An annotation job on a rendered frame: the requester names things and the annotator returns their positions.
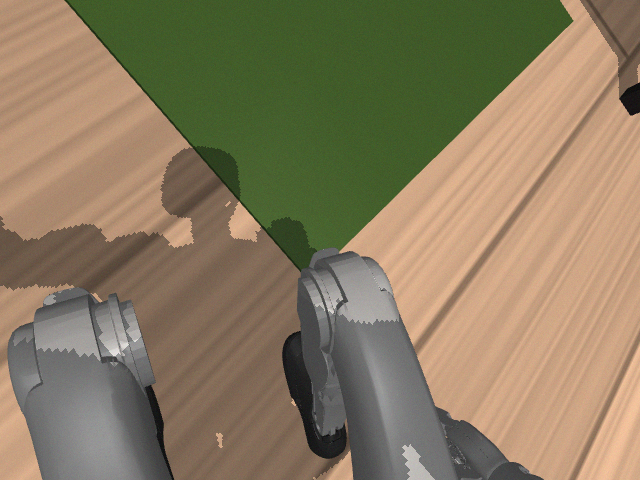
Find right robot hand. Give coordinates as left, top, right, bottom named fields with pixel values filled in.
left=435, top=406, right=509, bottom=480

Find left robot foot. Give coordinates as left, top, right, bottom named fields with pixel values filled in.
left=145, top=385, right=174, bottom=480

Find right robot arm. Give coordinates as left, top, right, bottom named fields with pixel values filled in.
left=488, top=462, right=544, bottom=480

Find right robot foot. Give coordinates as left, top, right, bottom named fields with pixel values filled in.
left=282, top=331, right=347, bottom=459

